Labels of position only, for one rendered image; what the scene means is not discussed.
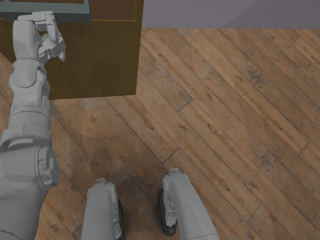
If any left robot upper arm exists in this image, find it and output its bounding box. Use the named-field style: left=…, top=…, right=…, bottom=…
left=0, top=145, right=61, bottom=240

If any left robot hand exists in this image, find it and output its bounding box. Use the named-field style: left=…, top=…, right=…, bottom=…
left=12, top=11, right=66, bottom=67

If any left robot shin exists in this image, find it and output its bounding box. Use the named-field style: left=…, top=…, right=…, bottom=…
left=87, top=178, right=122, bottom=237

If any handle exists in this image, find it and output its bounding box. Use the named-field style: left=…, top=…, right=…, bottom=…
left=0, top=0, right=92, bottom=23

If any drawer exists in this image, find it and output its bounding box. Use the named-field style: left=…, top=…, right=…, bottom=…
left=0, top=0, right=135, bottom=20

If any left robot forearm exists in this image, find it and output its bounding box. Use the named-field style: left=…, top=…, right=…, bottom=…
left=0, top=59, right=52, bottom=153

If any robot left thigh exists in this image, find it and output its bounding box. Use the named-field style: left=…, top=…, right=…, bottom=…
left=80, top=181, right=118, bottom=240

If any cabinet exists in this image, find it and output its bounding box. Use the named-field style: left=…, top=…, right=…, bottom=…
left=0, top=0, right=144, bottom=100

